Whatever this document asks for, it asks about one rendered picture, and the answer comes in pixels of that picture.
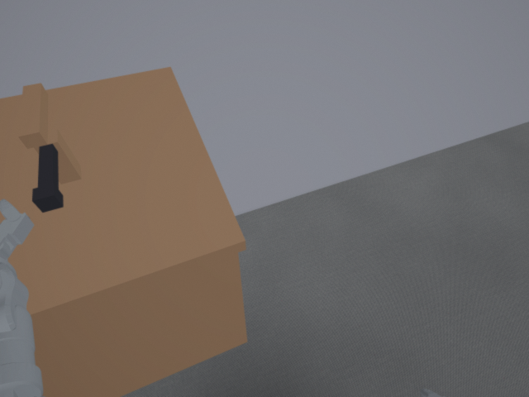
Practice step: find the left robot forearm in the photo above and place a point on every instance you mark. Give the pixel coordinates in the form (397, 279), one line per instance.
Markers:
(19, 375)

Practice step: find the tap lever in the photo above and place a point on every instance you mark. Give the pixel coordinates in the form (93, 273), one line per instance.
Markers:
(47, 196)

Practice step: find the left robot hand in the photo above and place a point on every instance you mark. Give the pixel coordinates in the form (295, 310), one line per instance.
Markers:
(13, 230)

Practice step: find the counter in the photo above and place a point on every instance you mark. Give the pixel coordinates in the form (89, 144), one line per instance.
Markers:
(137, 276)

